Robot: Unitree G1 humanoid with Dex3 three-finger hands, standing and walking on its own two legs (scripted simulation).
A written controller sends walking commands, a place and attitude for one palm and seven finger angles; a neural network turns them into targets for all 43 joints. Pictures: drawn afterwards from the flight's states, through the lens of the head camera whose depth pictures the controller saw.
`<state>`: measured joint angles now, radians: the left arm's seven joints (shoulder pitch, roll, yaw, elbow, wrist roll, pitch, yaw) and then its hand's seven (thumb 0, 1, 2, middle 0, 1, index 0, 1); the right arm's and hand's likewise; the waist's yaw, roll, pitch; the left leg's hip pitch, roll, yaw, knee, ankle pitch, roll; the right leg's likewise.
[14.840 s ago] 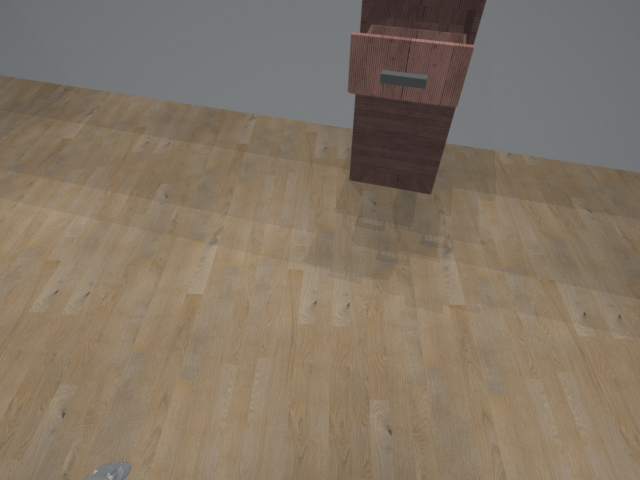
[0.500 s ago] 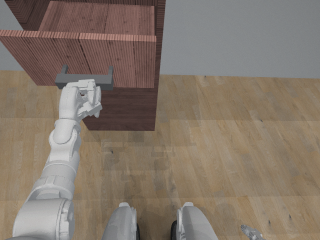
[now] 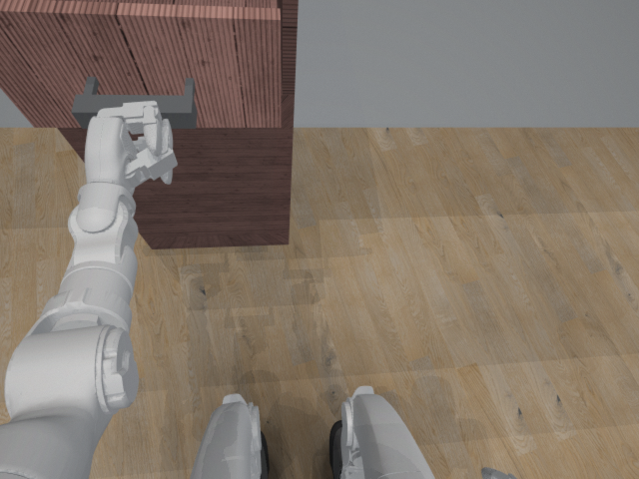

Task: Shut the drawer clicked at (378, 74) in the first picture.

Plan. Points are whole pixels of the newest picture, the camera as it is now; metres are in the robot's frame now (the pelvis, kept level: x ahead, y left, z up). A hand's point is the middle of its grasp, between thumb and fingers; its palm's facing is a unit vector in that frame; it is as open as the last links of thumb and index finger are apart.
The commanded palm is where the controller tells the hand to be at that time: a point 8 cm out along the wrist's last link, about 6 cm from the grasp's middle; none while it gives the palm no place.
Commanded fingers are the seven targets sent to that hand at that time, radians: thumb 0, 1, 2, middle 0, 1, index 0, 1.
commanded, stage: push the drawer shut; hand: left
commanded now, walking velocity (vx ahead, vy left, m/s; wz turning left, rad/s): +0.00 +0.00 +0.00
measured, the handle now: (139, 98) +0.58 +0.20 +0.05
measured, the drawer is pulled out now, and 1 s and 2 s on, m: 0.07 0.00 0.00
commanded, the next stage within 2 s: pull the fist back off the drawer in 0.82 s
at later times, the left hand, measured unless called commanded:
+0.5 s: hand (169, 109) +0.56 +0.16 +0.05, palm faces -0.01 -1.00 -0.03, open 3.0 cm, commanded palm +0.56 +0.19 +0.05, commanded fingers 0.00 0.90 0.90 -1.40 -1.60 -1.40 -1.60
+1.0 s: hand (162, 100) +0.58 +0.17 +0.05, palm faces -0.01 -1.00 -0.04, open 3.1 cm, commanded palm +0.60 +0.17 +0.05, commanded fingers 0.00 0.90 0.90 -1.40 -1.60 -1.40 -1.60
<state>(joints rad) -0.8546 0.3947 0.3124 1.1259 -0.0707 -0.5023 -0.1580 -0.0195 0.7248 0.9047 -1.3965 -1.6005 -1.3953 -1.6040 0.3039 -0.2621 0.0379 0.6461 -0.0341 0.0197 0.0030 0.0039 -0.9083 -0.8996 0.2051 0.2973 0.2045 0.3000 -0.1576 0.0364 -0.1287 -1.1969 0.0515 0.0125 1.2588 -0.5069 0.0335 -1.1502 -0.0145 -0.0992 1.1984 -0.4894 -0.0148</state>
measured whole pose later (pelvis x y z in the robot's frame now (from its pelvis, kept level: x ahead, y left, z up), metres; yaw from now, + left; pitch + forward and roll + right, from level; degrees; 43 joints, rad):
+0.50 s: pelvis +0.00 +0.01 -0.01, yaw -2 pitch +29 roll -5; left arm -1.08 0.53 0.38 1.24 0.00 -0.42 -0.15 0.00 0.71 0.89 -1.40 -1.60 -1.39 -1.60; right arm 0.36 -0.26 0.06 0.64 -0.06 0.05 0.02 0.00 -0.91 -0.90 0.21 0.30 0.20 0.30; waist -0.23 0.05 -0.12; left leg -1.30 0.07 0.00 1.30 -0.52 0.04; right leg -1.24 0.00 -0.11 1.21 -0.48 -0.01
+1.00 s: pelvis -0.02 +0.01 -0.02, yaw -1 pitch +32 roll -7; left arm -1.26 0.62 0.32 1.33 0.04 -0.36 -0.13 -0.03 0.55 0.92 -1.40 -1.60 -1.43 -1.60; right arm 0.36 -0.26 0.09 0.66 -0.08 0.01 0.01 0.00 -0.91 -0.90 0.21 0.30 0.21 0.30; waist -0.27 0.04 -0.11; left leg -1.42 0.05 -0.04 1.35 -0.49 0.05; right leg -1.33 -0.01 -0.14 1.24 -0.46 -0.01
